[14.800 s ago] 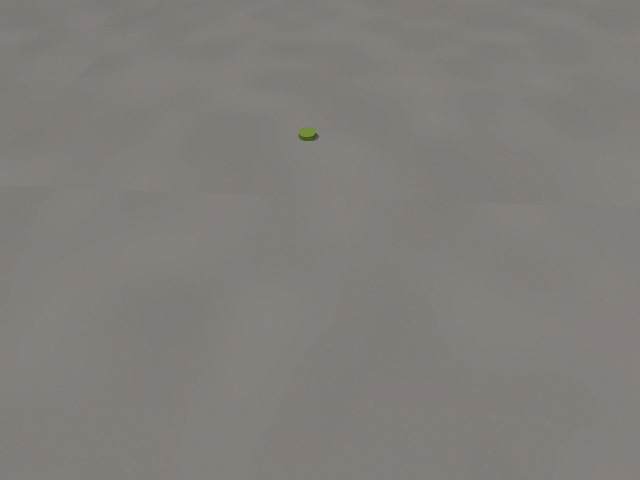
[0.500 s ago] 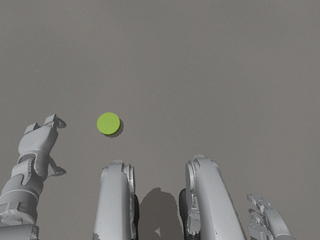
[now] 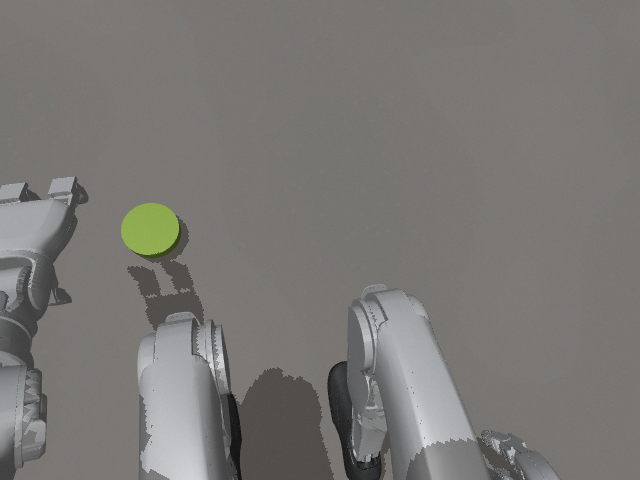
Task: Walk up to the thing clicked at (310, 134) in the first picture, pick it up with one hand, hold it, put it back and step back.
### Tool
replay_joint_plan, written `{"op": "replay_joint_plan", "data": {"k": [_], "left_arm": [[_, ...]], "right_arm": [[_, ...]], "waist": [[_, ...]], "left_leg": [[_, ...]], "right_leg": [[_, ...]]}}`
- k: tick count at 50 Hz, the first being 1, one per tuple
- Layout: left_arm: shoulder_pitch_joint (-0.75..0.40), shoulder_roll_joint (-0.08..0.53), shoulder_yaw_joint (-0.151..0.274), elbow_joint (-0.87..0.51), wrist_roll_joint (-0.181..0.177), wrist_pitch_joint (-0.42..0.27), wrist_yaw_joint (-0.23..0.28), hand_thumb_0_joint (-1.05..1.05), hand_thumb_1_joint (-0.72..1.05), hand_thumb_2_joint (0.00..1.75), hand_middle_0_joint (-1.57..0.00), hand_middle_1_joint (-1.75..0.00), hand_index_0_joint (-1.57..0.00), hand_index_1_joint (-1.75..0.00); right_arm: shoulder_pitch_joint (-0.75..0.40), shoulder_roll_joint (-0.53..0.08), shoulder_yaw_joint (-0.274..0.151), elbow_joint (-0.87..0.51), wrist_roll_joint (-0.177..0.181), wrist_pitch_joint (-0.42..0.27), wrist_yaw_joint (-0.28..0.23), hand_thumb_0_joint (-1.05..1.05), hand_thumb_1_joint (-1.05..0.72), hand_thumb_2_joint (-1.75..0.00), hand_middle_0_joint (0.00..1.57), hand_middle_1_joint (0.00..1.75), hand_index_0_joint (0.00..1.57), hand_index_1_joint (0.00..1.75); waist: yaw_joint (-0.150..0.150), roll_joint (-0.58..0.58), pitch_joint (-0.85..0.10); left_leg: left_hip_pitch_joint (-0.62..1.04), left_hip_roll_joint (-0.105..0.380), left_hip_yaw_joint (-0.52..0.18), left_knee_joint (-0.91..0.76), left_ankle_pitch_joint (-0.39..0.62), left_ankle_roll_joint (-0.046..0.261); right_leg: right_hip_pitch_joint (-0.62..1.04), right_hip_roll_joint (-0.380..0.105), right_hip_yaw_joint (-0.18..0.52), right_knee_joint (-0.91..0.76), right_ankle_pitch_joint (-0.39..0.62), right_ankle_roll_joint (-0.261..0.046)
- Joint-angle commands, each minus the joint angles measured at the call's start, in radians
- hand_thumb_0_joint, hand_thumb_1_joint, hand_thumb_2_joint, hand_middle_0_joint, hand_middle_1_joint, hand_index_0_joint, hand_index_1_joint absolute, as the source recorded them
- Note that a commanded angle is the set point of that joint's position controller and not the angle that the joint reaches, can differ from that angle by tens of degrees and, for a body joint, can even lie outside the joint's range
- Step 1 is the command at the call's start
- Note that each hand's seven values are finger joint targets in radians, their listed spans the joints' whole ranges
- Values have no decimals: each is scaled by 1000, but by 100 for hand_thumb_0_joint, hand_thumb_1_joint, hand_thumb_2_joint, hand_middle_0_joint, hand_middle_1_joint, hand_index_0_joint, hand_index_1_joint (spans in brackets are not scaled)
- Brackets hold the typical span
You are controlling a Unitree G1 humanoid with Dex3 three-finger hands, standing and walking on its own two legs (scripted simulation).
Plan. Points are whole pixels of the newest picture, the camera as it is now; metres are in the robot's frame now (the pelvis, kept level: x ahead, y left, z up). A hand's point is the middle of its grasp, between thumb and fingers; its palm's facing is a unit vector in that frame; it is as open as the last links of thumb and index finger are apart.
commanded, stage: rise first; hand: left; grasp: from above
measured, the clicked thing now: (152, 230) +0.51 +0.23 -0.35
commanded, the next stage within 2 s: none
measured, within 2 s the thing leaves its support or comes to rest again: neither
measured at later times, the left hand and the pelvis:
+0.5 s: hand (80, 243) +0.45 +0.29 -0.21, palm faces -0.46 -0.06 -0.89, open 14.1 cm; pelvis +0.01 +0.00 -0.02, yaw -1 degrees
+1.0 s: hand (90, 238) +0.46 +0.29 -0.22, palm faces -0.46 -0.07 -0.89, open 14.1 cm; pelvis +0.01 +0.00 -0.03, yaw -3 degrees
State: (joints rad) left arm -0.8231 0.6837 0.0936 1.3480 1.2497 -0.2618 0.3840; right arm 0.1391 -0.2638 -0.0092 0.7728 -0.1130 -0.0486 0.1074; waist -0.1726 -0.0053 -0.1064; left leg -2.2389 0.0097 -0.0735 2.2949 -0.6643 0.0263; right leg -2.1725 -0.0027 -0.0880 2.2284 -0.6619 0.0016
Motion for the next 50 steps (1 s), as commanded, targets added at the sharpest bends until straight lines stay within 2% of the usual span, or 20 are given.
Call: {"op": "replay_joint_plan", "data": {"k": [1,4,5,8,12,13,15,20,23,26,29,31,32,34,37,41,42,44,47,50], "left_arm": [[-308,252,25,-88,17,1,59,0,-54,101,-7,-101,-7,-101],[-326,270,39,-85,20,-1,73,0,-54,101,-7,-101,-7,-100],[-312,256,33,-57,24,2,76,0,-54,100,-7,-102,-7,-101],[-344,306,59,-58,20,5,88,0,-54,100,-7,-102,-8,-102],[-354,282,46,-52,15,9,94,0,-55,100,-7,-102,-8,-102],[-377,316,66,-81,18,8,98,0,-55,101,-8,-101,-8,-101],[-347,286,55,-56,14,15,101,0,-55,100,-7,-102,-8,-102],[-349,299,59,-66,12,24,100,0,-56,102,-7,-102,-7,-103],[-319,274,52,-50,3,32,100,0,-55,101,-7,-103,-8,-103],[-337,299,66,-82,1,32,100,0,-55,100,-7,-104,-8,-103],[-339,286,45,-65,-1,32,97,0,-55,100,-7,-104,-8,-104],[-336,311,70,-71,-3,33,101,0,-55,101,-7,-103,-7,-103],[-351,325,67,-77,-4,31,102,0,-55,101,-7,-103,-7,-103],[-329,294,52,-28,2,35,102,0,-56,101,-7,-103,-7,-103],[-379,306,46,-48,-4,34,102,0,-57,102,-7,-103,-7,-103],[-358,306,46,-35,1,34,102,0,-56,102,-7,-103,-7,-103],[-374,330,58,-52,7,32,104,0,-57,103,-7,-103,-7,-103],[-370,316,52,-22,-5,34,103,0,-56,102,-7,-103,-7,-103],[-370,331,48,3,1,30,106,0,-55,101,-7,-104,-7,-104],[-375,333,55,-7,4,28,110,0,-55,101,-7,-103,-7,-103]], "right_arm": [[166,-235,-67,-28,-8,-11,-8,0,-90,-90,20,30,20,30],[173,-230,-60,-25,-15,-10,-4,0,-90,-90,20,30,20,30],[181,-229,-54,-21,-21,-11,-2,0,-90,-90,20,30,20,30],[175,-227,-49,-21,-23,-11,-1,0,-90,-91,20,30,20,30],[181,-225,-43,-19,-32,-16,0,0,-90,-91,20,30,20,30],[188,-228,-43,-13,-33,-14,-1,0,-91,-91,20,30,20,30],[187,-225,-42,-19,-36,-15,1,0,-90,-91,20,30,20,30],[189,-230,-41,-20,-34,-12,2,0,-91,-91,20,30,20,30],[197,-235,-34,-21,-36,-12,6,0,-91,-91,20,30,20,30],[212,-243,-34,-22,-37,-10,10,0,-90,-90,20,30,20,30],[207,-241,-26,-28,-36,-10,11,0,-91,-91,20,30,20,30],[211,-248,-24,-27,-36,-9,11,0,-90,-91,20,30,20,30],[208,-247,-20,-30,-37,-9,13,0,-91,-91,20,30,20,30],[207,-248,-17,-30,-38,-10,13,0,-91,-91,20,30,20,30],[208,-259,-16,-30,-38,-17,13,0,-91,-91,20,30,20,30],[211,-259,-9,-32,-39,-17,17,0,-91,-91,20,30,20,30],[216,-263,-9,-29,-41,-17,18,0,-91,-91,20,30,20,30],[212,-263,-6,-34,-39,-18,19,0,-91,-91,20,30,20,30],[203,-261,1,-34,-40,-20,16,0,-91,-91,20,30,20,30],[213,-265,9,-34,-47,-22,18,0,-90,-90,20,30,20,30]], "waist": [[1,258,-617],[-3,229,-624],[-14,225,-622],[-7,207,-641],[-19,231,-646],[-17,233,-670],[-23,236,-659],[-23,268,-656],[-33,251,-637],[-35,270,-652],[-47,265,-630],[-41,251,-647],[-39,258,-658],[-45,248,-618],[-58,275,-601],[-60,277,-610],[-62,275,-617],[-69,255,-607],[-63,250,-591],[-75,260,-592]], "left_leg": [[545,-18,4,-265,93,0],[521,-19,18,-229,115,9],[513,-22,24,-220,134,11],[460,-23,45,-191,133,19],[480,-18,37,-174,150,16],[484,-16,34,-171,155,16],[470,-16,39,-163,157,16],[497,-12,19,-170,167,7],[491,-11,21,-153,197,10],[499,-10,17,-153,222,7],[470,-11,24,-138,202,11],[471,-10,22,-130,208,12],[456,-12,28,-127,200,15],[435,-13,27,-134,175,13],[451,-8,13,-140,156,10],[460,-8,12,-128,186,9],[449,-10,18,-123,188,12],[419,-8,20,-113,173,15],[394,-10,22,-112,131,17],[397,-9,19,-106,152,16]], "right_leg": [[203,29,-49,-202,113,-44],[223,32,-45,-203,137,-40],[243,33,-45,-202,158,-37],[284,39,-35,-210,166,-34],[267,39,-41,-190,182,-35],[277,42,-43,-185,190,-36],[285,42,-42,-184,195,-33],[246,43,-53,-158,197,-41],[253,42,-52,-157,229,-36],[264,40,-56,-143,248,-36],[277,44,-52,-152,245,-36],[281,46,-55,-149,249,-33],[303,48,-50,-151,249,-34],[277,49,-54,-151,222,-37],[237,48,-65,-138,202,-40],[254,51,-69,-129,231,-38],[269,53,-66,-134,237,-38],[273,53,-66,-136,227,-35],[266,58,-65,-145,191,-36],[277,55,-69,-133,210,-33]]}}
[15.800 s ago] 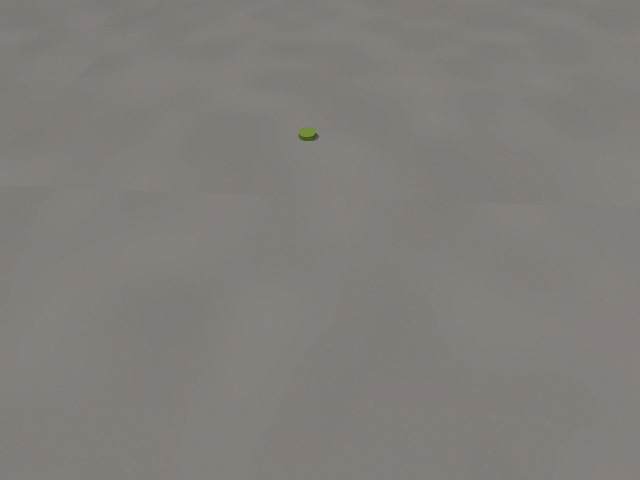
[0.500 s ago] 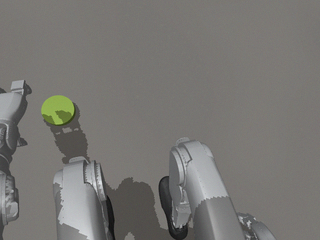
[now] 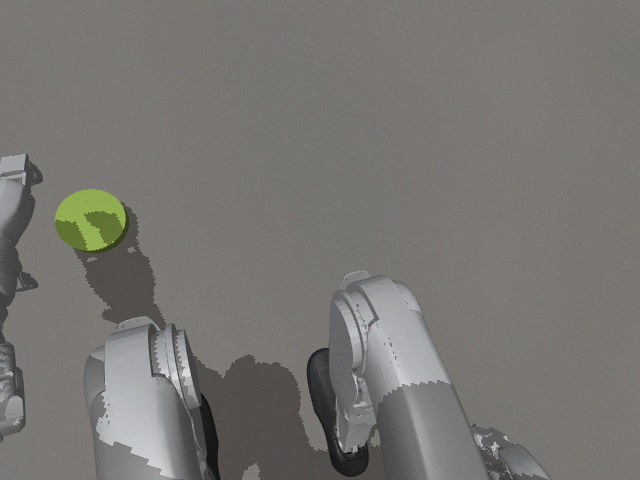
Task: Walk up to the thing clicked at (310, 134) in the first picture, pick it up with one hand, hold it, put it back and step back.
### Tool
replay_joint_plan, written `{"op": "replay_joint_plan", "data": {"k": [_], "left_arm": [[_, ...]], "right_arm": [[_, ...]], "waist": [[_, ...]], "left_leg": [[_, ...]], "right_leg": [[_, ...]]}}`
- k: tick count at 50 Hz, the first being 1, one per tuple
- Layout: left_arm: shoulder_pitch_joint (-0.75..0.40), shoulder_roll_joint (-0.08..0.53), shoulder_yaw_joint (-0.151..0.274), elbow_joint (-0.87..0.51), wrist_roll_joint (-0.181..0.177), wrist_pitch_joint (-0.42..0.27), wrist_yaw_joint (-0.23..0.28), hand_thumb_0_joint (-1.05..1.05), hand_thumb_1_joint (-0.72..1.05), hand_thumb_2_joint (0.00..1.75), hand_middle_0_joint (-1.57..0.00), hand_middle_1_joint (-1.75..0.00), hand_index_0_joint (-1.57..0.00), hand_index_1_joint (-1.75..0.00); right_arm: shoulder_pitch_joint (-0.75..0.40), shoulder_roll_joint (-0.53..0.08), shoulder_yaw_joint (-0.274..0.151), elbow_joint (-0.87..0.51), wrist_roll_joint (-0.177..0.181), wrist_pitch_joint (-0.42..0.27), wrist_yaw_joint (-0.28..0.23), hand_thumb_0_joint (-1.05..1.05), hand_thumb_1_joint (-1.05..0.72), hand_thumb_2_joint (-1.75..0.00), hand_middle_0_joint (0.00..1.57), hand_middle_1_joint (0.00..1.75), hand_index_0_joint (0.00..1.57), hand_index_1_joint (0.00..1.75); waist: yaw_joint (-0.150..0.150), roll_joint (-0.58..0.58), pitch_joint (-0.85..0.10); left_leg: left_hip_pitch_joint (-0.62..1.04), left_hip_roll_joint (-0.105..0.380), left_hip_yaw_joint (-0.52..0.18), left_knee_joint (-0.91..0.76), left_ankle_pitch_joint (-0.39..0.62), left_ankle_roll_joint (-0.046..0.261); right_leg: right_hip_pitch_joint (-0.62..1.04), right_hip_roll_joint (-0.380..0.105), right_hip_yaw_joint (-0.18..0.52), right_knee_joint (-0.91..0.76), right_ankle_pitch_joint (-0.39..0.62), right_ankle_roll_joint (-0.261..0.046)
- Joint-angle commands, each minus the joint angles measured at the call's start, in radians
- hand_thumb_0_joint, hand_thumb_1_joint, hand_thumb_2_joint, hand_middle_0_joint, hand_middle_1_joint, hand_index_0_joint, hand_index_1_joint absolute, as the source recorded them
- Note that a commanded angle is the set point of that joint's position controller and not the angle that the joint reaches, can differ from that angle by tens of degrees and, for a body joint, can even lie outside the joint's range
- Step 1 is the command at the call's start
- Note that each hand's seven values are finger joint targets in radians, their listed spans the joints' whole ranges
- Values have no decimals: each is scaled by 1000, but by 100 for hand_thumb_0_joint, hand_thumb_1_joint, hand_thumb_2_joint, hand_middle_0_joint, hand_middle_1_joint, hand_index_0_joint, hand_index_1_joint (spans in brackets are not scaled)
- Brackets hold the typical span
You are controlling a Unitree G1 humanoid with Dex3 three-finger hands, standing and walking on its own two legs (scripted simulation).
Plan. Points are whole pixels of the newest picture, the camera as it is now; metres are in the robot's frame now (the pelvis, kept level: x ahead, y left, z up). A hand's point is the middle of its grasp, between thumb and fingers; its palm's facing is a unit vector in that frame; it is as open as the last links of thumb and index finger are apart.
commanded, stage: rise first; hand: left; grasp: from above
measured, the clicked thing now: (93, 221) +0.49 +0.25 -0.32
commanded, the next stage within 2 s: approach in 1.54 s
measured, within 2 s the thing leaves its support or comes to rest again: neither
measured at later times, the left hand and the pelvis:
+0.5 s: hand (25, 232) +0.45 +0.30 -0.20, palm faces -0.45 -0.08 -0.89, open 13.9 cm; pelvis +0.00 +0.00 -0.01, yaw -1 degrees
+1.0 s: hand (21, 230) +0.45 +0.30 -0.19, palm faces -0.45 -0.08 -0.89, open 13.4 cm; pelvis +0.00 +0.00 -0.01, yaw -1 degrees
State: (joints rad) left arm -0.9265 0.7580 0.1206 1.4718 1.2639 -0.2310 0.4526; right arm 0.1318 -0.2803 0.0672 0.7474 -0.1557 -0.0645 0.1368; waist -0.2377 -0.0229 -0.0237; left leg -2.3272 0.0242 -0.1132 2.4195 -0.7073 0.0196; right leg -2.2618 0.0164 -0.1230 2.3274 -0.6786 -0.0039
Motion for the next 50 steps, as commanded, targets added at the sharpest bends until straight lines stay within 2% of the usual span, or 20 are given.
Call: {"op": "replay_joint_plan", "data": {"k": [1,2,4,7,8,10,11,19,22,26,31,33,35,36,38,40,41,42,45,50], "left_arm": [[-264,257,23,-133,-8,-1,40,0,-56,101,-7,-103,-7,-103],[-266,247,19,-133,-9,-1,41,0,-60,107,-11,-100,-7,-104],[-288,268,33,-139,-12,3,46,0,-55,101,-9,-103,-8,-103],[-308,241,0,-107,-1,7,44,0,-55,102,-8,-104,-8,-105],[-306,247,8,-107,-3,7,45,0,-55,102,-8,-104,-8,-104],[-301,267,24,-121,-8,10,49,0,-54,100,-9,-103,-9,-103],[-294,265,16,-118,-6,8,50,0,-52,99,-9,-104,-9,-104],[-322,287,13,-92,-4,8,52,0,-51,98,-11,-104,-11,-103],[-311,273,11,-83,-7,9,57,0,-51,98,-10,-103,-11,-103],[-322,305,23,-75,0,14,62,0,-48,95,-12,-101,-13,-101],[-308,283,19,-84,-10,16,57,0,-45,93,-14,-100,-15,-98],[-299,318,35,-104,-13,18,55,0,-45,92,-15,-99,-16,-98],[-310,292,18,-86,-12,20,47,0,-44,92,-16,-99,-16,-98],[-294,271,7,-91,-19,18,45,0,-45,93,-16,-98,-16,-97],[-294,318,31,-118,-19,16,43,0,-44,92,-17,-97,-17,-96],[-304,310,34,-146,-28,14,39,0,-43,91,-17,-96,-18,-95],[-274,279,11,-100,-26,17,35,0,-43,91,-18,-96,-18,-95],[-290,262,3,-108,-27,15,32,0,-42,90,-18,-96,-19,-95],[-314,289,17,-143,-21,13,34,0,-42,90,-18,-95,-19,-94],[-290,254,-4,-88,-19,13,30,0,-42,91,-20,-92,-19,-93]], "right_arm": [[220,-250,-72,-9,-1,-8,-12,0,-90,-90,20,30,20,30],[215,-250,-71,-7,2,-7,-12,0,-91,-90,20,30,20,30],[212,-257,-74,-9,4,-6,-11,0,-91,-90,20,30,20,30],[219,-256,-66,-1,1,-10,-8,0,-91,-90,20,30,20,30],[226,-260,-63,-3,-1,-13,-7,0,-91,-90,20,30,20,30],[231,-263,-60,-8,-3,-17,-5,0,-91,-90,20,30,20,30],[227,-260,-56,-10,-3,-17,-4,0,-90,-90,20,30,20,30],[230,-269,-42,-15,-8,-27,4,0,-91,-90,20,30,20,30],[226,-268,-38,-16,-6,-30,5,0,-90,-90,20,30,20,30],[233,-272,-34,-16,-8,-31,10,0,-91,-90,20,30,20,30],[235,-274,-34,-13,-9,-37,15,0,-90,-90,20,30,20,30],[234,-277,-38,-15,-6,-38,18,0,-91,-90,20,30,20,30],[238,-274,-38,-15,-9,-40,23,0,-91,-90,20,30,20,30],[239,-271,-36,-17,-8,-40,24,0,-91,-90,20,30,20,30],[245,-276,-40,-15,-5,-41,24,0,-91,-90,20,30,20,30],[246,-273,-43,-14,-6,-40,25,0,-90,-90,20,30,20,30],[234,-270,-43,-15,-2,-41,26,0,-91,-90,20,30,20,30],[238,-270,-44,-15,-3,-42,28,0,-90,-90,20,30,20,30],[245,-275,-46,-14,-2,-37,26,0,-90,-90,20,30,20,30],[242,-268,-41,-12,-1,-36,29,0,-90,-90,20,30,20,30]], "waist": [[-3,293,-676],[-1,313,-686],[-5,326,-693],[-31,325,-653],[-35,323,-642],[-29,309,-665],[-25,323,-680],[-42,312,-633],[-41,344,-648],[-50,345,-641],[-48,343,-653],[-31,368,-668],[-53,335,-640],[-50,345,-637],[-37,328,-661],[-35,322,-681],[-32,335,-651],[-46,338,-638],[-41,360,-690],[-47,311,-622]], "left_leg": [[516,-22,54,-236,204,18],[526,-22,52,-242,213,14],[545,-19,35,-254,202,7],[535,-19,32,-243,202,8],[530,-17,30,-239,211,10],[527,-20,40,-226,224,13],[516,-22,48,-222,219,15],[475,-20,43,-220,165,17],[505,-20,34,-229,183,11],[501,-20,38,-217,205,11],[510,-19,37,-214,219,10],[524,-20,39,-219,229,8],[501,-18,39,-209,205,12],[485,-20,45,-209,205,14],[483,-21,48,-206,210,17],[493,-18,42,-214,209,15],[489,-21,43,-221,191,12],[498,-18,37,-225,196,10],[522,-20,39,-220,231,9],[471,-22,44,-225,188,15]], "right_leg": [[345,35,-38,-223,230,-31],[339,37,-40,-220,235,-32],[310,34,-49,-208,221,-36],[287,34,-51,-204,228,-35],[291,33,-54,-201,235,-33],[324,33,-50,-208,250,-30],[341,37,-46,-214,250,-30],[322,37,-53,-217,204,-31],[313,39,-60,-203,218,-33],[320,39,-59,-197,241,-33],[327,40,-63,-199,253,-31],[333,37,-58,-195,260,-33],[318,38,-59,-202,244,-32],[342,40,-55,-214,248,-30],[365,38,-50,-217,252,-28],[359,38,-55,-212,248,-29],[337,37,-53,-209,230,-34],[327,38,-58,-210,234,-32],[352,38,-57,-206,269,-32],[336,41,-56,-224,228,-32]]}}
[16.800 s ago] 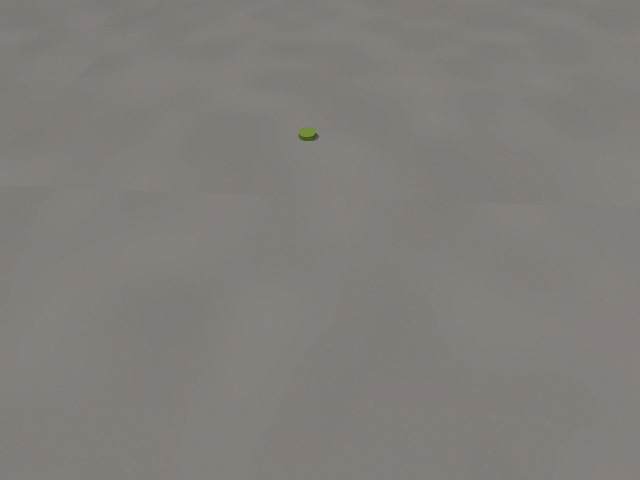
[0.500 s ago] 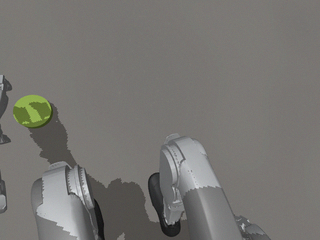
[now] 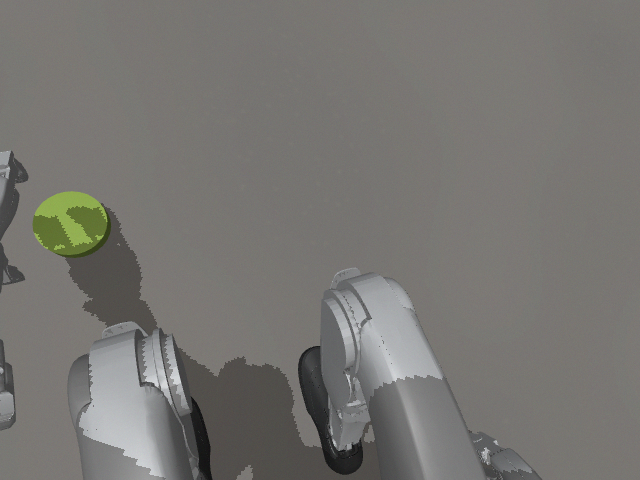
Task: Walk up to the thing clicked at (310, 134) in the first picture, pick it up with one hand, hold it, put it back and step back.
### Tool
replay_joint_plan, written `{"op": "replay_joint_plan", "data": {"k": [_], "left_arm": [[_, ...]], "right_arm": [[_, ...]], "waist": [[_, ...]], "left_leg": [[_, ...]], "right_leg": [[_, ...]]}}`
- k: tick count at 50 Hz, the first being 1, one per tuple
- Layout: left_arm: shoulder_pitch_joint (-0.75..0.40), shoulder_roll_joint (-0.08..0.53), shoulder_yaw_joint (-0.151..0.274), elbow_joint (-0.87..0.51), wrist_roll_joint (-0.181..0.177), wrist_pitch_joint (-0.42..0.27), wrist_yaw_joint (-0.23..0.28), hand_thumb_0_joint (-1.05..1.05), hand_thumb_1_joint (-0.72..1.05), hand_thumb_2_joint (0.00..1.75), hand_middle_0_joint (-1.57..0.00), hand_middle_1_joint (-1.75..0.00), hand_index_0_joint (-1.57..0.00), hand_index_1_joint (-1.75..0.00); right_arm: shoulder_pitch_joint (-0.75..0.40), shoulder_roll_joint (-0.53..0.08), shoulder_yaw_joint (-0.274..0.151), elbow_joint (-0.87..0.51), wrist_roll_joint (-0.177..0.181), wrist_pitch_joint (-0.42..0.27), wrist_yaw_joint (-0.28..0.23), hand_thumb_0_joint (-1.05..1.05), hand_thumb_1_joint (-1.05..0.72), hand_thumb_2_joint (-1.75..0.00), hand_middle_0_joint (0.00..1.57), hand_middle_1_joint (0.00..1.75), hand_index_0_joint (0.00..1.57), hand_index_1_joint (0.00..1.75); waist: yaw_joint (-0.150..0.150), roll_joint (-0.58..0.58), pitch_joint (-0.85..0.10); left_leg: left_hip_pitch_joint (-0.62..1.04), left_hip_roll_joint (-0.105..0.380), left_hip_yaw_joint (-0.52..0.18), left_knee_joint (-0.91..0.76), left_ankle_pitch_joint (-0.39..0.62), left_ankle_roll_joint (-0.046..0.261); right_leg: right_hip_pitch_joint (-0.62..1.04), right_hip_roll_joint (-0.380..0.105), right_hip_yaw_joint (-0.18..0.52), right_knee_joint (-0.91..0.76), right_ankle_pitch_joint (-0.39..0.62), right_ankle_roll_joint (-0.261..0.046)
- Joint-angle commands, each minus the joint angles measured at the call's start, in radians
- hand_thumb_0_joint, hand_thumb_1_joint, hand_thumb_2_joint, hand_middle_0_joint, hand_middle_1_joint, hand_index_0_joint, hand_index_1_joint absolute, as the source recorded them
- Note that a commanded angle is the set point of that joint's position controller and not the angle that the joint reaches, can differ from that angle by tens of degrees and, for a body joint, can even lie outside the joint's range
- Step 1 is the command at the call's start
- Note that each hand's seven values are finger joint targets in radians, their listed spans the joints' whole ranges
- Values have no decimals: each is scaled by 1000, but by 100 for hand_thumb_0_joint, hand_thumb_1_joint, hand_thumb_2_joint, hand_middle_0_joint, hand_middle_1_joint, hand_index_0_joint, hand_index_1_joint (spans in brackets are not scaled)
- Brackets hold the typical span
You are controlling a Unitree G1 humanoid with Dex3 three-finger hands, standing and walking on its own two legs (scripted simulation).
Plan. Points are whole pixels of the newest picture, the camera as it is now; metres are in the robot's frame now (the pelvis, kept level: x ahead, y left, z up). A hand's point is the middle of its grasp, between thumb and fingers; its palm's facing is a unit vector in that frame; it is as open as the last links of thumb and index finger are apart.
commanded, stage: rise first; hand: left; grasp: from above
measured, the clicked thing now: (73, 224) +0.49 +0.26 -0.31
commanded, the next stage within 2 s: approach in 0.54 s
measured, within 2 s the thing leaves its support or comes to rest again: neither
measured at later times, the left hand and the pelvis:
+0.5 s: hand (1, 236) +0.45 +0.31 -0.19, palm faces -0.45 -0.08 -0.89, open 13.1 cm; pelvis +0.00 +0.00 +0.00, yaw +0 degrees
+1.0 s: hand (55, 196) +0.49 +0.25 -0.19, palm faces -0.40 -0.06 -0.92, open 13.7 cm; pelvis +0.00 +0.00 +0.00, yaw +0 degrees
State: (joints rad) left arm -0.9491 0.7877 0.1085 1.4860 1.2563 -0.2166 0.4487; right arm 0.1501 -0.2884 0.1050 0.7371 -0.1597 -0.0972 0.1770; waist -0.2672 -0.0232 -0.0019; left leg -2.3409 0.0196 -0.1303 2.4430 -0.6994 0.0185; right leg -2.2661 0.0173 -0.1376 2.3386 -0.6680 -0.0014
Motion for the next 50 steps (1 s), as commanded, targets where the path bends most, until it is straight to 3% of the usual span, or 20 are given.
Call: {"op": "replay_joint_plan", "data": {"k": [1,10,12,15,19,20,22,24,27,28,30,31,33,39,40,44,46,47,48,50], "left_arm": [[-280,233,13,-106,-12,-3,35,0,-42,91,-20,-92,-19,-92],[-324,262,24,-118,6,-13,53,0,-39,89,-23,-89,-22,-90],[-279,229,11,-49,6,-7,53,0,-38,87,-23,-89,-23,-90],[-316,275,23,-101,4,-11,56,0,-38,88,-23,-89,-22,-90],[-306,239,2,-67,5,-4,54,0,-39,88,-24,-88,-23,-89],[-334,276,23,-111,1,-11,58,0,-38,88,-23,-89,-23,-89],[-299,262,30,-125,-3,-8,60,0,-37,86,-24,-87,-24,-88],[-307,253,17,-114,9,-4,60,0,-37,87,-25,-86,-24,-87],[-305,267,39,-143,8,-4,62,0,-38,87,-25,-87,-24,-88],[-261,223,18,-91,0,5,60,0,-37,87,-25,-86,-24,-88],[-289,258,36,-128,-3,1,60,0,-37,87,-25,-86,-24,-87],[-237,213,10,-77,-1,11,55,0,-38,87,-25,-86,-24,-87],[-302,233,13,-123,-1,6,50,0,-42,91,-19,-91,-18,-92],[-420,116,-77,-102,-11,-9,53,0,-48,96,-14,-97,-13,-97],[-475,133,-74,-121,-6,-14,63,0,-48,96,-13,-98,-13,-98],[-482,94,-103,13,22,17,93,0,-50,98,-11,-100,-11,-100],[-518,181,-46,-49,32,31,120,0,-50,98,-11,-100,-11,-100],[-441,161,-44,49,40,58,129,0,-50,98,-12,-99,-12,-99],[-492,176,-42,34,46,67,134,0,-51,98,-12,-99,-11,-100],[-464,187,-20,40,36,97,140,0,-55,102,-10,-100,-9,-101]], "right_arm": [[220,-264,-78,-1,4,-4,-13,0,-90,-90,20,30,20,30],[216,-259,-73,0,0,-5,-17,0,-90,-90,20,30,20,30],[213,-258,-69,-1,-2,-8,-17,0,-90,-90,20,30,20,30],[213,-262,-71,1,-2,-12,-17,0,-90,-90,20,30,20,30],[216,-261,-67,1,-7,-18,-14,0,-90,-90,20,30,20,30],[220,-266,-70,6,-7,-20,-15,0,-90,-90,20,30,20,30],[215,-266,-73,1,-6,-20,-14,0,-90,-90,20,30,20,30],[219,-268,-74,2,-7,-20,-10,0,-90,-90,20,30,20,30],[231,-267,-77,4,-8,-18,-6,0,-90,-90,20,30,20,30],[220,-263,-77,3,-4,-17,-5,0,-90,-90,20,30,20,30],[224,-268,-81,3,-2,-16,-4,0,-90,-90,20,30,20,30],[214,-261,-80,3,1,-16,-4,0,-90,-90,20,30,20,30],[226,-268,-82,2,-2,-16,-1,0,-90,-89,20,30,20,30],[250,-263,-68,18,-8,-34,-1,0,-89,-89,20,30,20,30],[255,-267,-67,21,-10,-35,-2,0,-89,-89,20,30,20,30],[253,-279,-56,20,-26,-49,3,0,-89,-89,20,30,20,30],[270,-283,-51,18,-30,-48,6,0,-89,-89,20,30,20,30],[256,-282,-47,9,-29,-45,10,0,-89,-89,20,30,20,30],[254,-278,-45,9,-33,-49,17,0,-90,-89,20,30,20,30],[248,-282,-38,-10,-27,-43,21,0,-90,-89,20,30,20,30]], "waist": [[-16,307,-647],[-17,325,-659],[-22,290,-637],[-11,314,-673],[-30,309,-648],[-25,326,-662],[-5,366,-707],[-23,382,-693],[-14,371,-695],[-11,363,-688],[-8,354,-683],[1,352,-678],[-21,338,-660],[-86,325,-654],[-96,340,-668],[-115,357,-635],[-85,406,-675],[-72,406,-671],[-98,386,-642],[-78,394,-672]], "left_leg": [[493,-17,50,-257,166,14],[486,-21,64,-249,163,16],[467,-21,66,-242,160,18],[478,-20,68,-239,165,18],[486,-20,60,-240,168,16],[487,-19,58,-241,160,16],[535,-18,57,-252,205,7],[552,-17,52,-251,217,4],[535,-18,60,-245,222,9],[533,-20,59,-251,209,7],[515,-19,57,-254,190,10],[518,-22,58,-266,186,7],[507,-20,55,-258,174,12],[506,-16,49,-233,173,12],[510,-15,46,-236,173,10],[530,-14,43,-234,159,2],[537,-16,55,-244,189,2],[542,-17,57,-251,207,-1],[509,-13,62,-232,189,6],[501,-16,67,-238,205,9]], "right_leg": [[318,38,-47,-230,202,-36],[330,40,-40,-237,200,-35],[330,41,-40,-239,197,-33],[352,42,-34,-239,202,-32],[331,41,-43,-230,206,-33],[329,41,-44,-231,198,-34],[343,37,-48,-215,231,-35],[320,37,-52,-203,245,-36],[336,37,-48,-214,252,-35],[324,36,-47,-214,240,-38],[318,36,-48,-218,223,-38],[310,35,-47,-218,215,-41],[304,36,-48,-224,208,-38],[304,42,-53,-234,218,-34],[303,43,-56,-236,218,-33],[267,41,-66,-223,211,-35],[309,44,-61,-224,236,-38],[310,41,-60,-214,252,-39],[296,48,-60,-215,243,-36],[327,49,-53,-220,255,-39]]}}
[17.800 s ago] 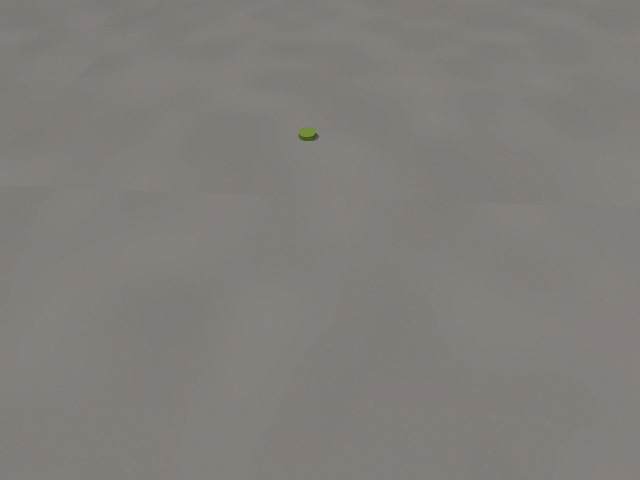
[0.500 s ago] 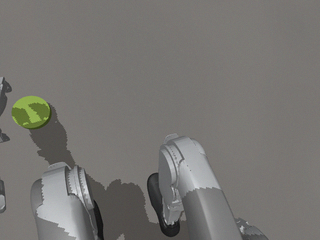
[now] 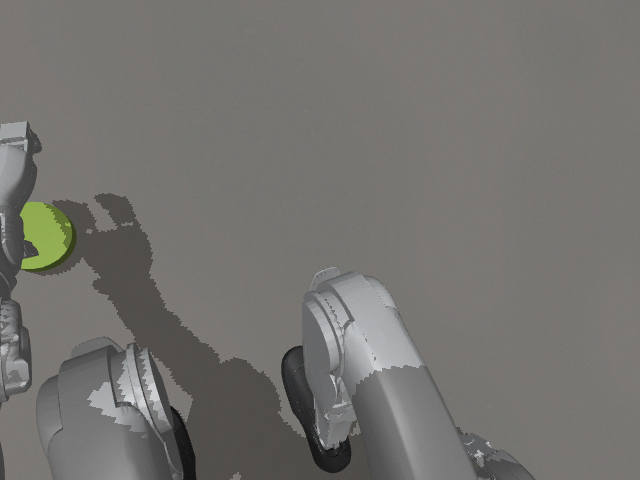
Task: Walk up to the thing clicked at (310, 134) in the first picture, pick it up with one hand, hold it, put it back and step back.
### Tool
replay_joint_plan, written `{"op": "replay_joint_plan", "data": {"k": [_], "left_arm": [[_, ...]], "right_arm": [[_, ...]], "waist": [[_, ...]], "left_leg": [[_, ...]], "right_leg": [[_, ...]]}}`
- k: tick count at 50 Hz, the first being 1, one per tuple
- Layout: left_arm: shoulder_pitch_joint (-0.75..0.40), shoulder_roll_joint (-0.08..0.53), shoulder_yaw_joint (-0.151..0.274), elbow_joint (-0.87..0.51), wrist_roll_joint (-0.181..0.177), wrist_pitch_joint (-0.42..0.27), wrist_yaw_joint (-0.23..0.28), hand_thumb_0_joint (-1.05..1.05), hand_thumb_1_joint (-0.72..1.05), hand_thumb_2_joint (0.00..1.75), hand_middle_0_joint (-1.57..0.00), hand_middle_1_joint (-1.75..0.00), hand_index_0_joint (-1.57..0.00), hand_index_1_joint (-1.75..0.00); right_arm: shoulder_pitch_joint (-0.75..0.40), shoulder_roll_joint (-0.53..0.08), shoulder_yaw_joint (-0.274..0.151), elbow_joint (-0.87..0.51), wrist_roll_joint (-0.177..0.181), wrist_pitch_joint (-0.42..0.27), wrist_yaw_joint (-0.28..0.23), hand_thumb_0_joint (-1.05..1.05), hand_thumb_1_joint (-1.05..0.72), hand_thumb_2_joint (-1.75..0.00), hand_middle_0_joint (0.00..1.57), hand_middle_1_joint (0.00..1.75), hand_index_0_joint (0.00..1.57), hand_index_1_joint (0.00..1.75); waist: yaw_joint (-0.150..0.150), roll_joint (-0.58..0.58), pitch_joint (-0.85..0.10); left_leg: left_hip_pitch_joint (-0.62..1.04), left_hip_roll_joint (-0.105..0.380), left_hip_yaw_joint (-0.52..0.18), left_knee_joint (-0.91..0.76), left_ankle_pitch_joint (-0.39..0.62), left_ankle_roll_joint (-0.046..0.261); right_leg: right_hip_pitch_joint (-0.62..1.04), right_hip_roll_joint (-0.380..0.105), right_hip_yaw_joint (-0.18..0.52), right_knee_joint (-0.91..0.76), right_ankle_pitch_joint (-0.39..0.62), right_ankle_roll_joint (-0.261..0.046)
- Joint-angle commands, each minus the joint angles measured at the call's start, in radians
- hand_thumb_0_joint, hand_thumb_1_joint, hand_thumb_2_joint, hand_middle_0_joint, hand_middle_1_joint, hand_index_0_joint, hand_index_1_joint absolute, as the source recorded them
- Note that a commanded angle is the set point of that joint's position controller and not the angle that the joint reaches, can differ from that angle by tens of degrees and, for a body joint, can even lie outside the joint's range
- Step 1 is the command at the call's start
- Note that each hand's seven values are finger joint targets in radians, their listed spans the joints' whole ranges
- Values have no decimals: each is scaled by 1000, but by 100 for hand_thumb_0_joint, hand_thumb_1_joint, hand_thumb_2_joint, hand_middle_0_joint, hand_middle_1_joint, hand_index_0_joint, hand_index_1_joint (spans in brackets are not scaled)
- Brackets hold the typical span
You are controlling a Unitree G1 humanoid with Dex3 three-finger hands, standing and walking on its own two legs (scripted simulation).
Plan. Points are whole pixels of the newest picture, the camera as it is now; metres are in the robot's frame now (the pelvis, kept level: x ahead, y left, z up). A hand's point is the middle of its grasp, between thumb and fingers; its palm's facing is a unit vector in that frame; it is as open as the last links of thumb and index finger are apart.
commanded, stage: approach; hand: left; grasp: from above
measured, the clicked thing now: (35, 236) +0.49 +0.26 -0.31
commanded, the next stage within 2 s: close in in 0.30 s
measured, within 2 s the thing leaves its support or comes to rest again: neither
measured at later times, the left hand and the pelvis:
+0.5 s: hand out of the picture +0.46 +0.28 -0.20, palm faces -0.47 -0.08 -0.88, open 14.2 cm; pelvis +0.00 +0.00 +0.00, yaw +0 degrees
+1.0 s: hand (20, 238) +0.47 +0.27 -0.26, palm faces -0.47 -0.11 -0.88, open 14.2 cm; pelvis +0.00 +0.00 -0.02, yaw -3 degrees
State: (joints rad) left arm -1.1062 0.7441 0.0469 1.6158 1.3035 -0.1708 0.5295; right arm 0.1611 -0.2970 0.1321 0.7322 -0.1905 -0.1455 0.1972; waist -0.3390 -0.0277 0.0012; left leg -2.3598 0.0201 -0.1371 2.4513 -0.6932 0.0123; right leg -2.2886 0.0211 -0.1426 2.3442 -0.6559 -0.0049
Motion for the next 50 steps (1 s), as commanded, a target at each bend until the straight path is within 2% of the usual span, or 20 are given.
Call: {"op": "replay_joint_plan", "data": {"k": [1,2,8,10,14,16,18,19,20,21,23,28,30,31,32,36,39,42,45,50], "left_arm": [[-265,224,42,-65,-15,67,58,0,-54,101,-10,-101,-9,-102],[-267,241,50,-70,-21,79,56,0,-55,101,-9,-101,-8,-102],[-146,333,127,-114,-87,109,11,0,-58,103,-8,-102,-6,-103],[-158,305,110,-164,-97,98,-22,0,-59,103,-7,-103,-6,-104],[-210,359,149,-275,-110,35,-68,0,-60,103,-7,-103,-6,-104],[-243,215,58,-304,-117,1,-98,0,-59,102,-7,-103,-6,-104],[-232,195,30,-301,-118,-28,-103,0,-59,104,-8,-102,-6,-103],[-251,147,-22,-322,-115,-42,-105,0,-58,102,-7,-103,-6,-104],[-253,164,-21,-293,-106,-47,-98,0,-56,103,-8,-105,-8,-105],[-238,176,-24,-287,-97,-49,-86,0,-56,101,-7,-104,-7,-103],[-238,178,-15,-246,-76,-47,-55,0,-56,100,-6,-102,-7,-101],[-275,203,8,-104,-9,-39,22,0,-57,103,-7,-99,-6,-100],[-287,248,38,-96,4,-37,56,0,-56,103,-7,-99,-5,-101],[-278,229,24,-34,11,-29,63,0,-56,103,-7,-98,-5,-100],[-261,265,61,17,18,-23,76,0,-55,101,-6,-99,-5,-101],[-274,315,88,-10,14,-16,105,0,-55,101,-7,-100,-5,-101],[-271,308,78,37,0,-9,106,0,-54,99,-6,-101,-5,-102],[-284,381,106,-18,-10,-18,113,0,-55,101,-7,-101,-5,-102],[-249,352,87,23,-26,-25,109,0,-56,101,-6,-101,-5,-102],[-245,424,107,-11,-26,-48,120,0,-54,102,-7,-102,-5,-103]], "right_arm": [[229,-273,-64,-13,7,8,4,0,-90,-89,20,30,20,30],[229,-278,-64,-16,10,4,8,0,-90,-89,20,30,20,30],[224,-270,-65,-46,31,14,17,0,-90,-89,20,30,20,30],[232,-263,-72,-53,34,13,18,0,-90,-89,20,30,20,30],[272,-287,-100,-25,26,21,5,0,-90,-89,20,30,20,30],[274,-277,-103,-24,24,19,3,0,-90,-89,20,30,20,30],[287,-279,-109,0,26,19,-3,0,-90,-89,20,30,20,30],[281,-263,-104,-4,29,17,-5,0,-90,-89,20,30,20,30],[284,-270,-105,14,28,15,-4,0,-90,-89,20,30,20,30],[275,-273,-105,11,30,14,-5,0,-90,-90,20,30,20,30],[271,-283,-101,12,29,14,-7,0,-90,-90,20,30,20,30],[253,-287,-68,12,4,5,2,0,-89,-89,20,30,20,30],[231,-289,-60,6,0,-2,2,0,-89,-90,20,30,20,30],[230,-290,-51,0,-7,-12,9,0,-89,-90,20,30,20,30],[228,-300,-50,2,-16,-19,14,0,-89,-90,20,30,20,30],[219,-311,-35,-25,-26,-35,21,0,-89,-90,20,30,20,30],[220,-318,-25,-26,-35,-51,31,0,-90,-90,20,30,20,30],[224,-321,-10,-22,-39,-51,33,0,-90,-90,20,30,20,30],[224,-312,14,-18,-49,-62,44,0,-90,-90,20,30,20,30],[225,-342,32,-18,-58,-77,57,0,-90,-90,20,30,20,30]], "waist": [[2,397,-685],[-5,364,-669],[40,301,-699],[20,285,-685],[-1,292,-685],[-31,304,-655],[-32,310,-659],[-26,320,-682],[-27,333,-664],[-2,352,-676],[-3,376,-657],[-35,356,-547],[-24,373,-567],[-48,359,-530],[-59,316,-494],[-50,368,-578],[-80,358,-557],[-70,396,-617],[-93,383,-568],[-88,406,-551]], "left_leg": [[515,-16,81,-242,215,18],[498,-15,80,-229,220,24],[405,-12,87,-225,214,41],[402,-12,84,-216,213,43],[400,-9,74,-190,179,36],[417,-12,67,-189,150,26],[437,-11,54,-208,128,21],[462,-12,56,-212,136,19],[486,-10,49,-217,131,14],[502,-13,45,-238,121,10],[542,-11,31,-254,151,1],[513,-13,34,-240,174,5],[518,-13,40,-238,175,6],[496,-13,44,-222,170,10],[457,-11,42,-215,149,16],[497,-9,49,-207,184,16],[490,-3,39,-183,180,16],[503,4,38,-169,215,16],[488,6,29,-146,232,17],[496,10,10,-148,212,10]], "right_leg": [[372,48,-42,-228,261,-33],[368,47,-42,-225,267,-28],[496,54,-15,-234,264,-17],[495,49,-11,-233,267,-17],[483,47,-7,-255,214,-28],[422,44,-22,-260,176,-36],[407,48,-37,-266,151,-34],[412,48,-38,-261,168,-32],[381,47,-50,-247,165,-35],[370,46,-55,-247,152,-37],[320,42,-73,-220,184,-39],[270,40,-80,-193,209,-35],[289,45,-76,-197,211,-35],[288,42,-74,-194,212,-31],[285,44,-76,-195,196,-27],[356,49,-69,-202,223,-24],[357,50,-78,-187,233,-20],[429,57,-74,-188,270,-18],[430,59,-84,-177,297,-13],[421,62,-104,-173,267,-18]]}}
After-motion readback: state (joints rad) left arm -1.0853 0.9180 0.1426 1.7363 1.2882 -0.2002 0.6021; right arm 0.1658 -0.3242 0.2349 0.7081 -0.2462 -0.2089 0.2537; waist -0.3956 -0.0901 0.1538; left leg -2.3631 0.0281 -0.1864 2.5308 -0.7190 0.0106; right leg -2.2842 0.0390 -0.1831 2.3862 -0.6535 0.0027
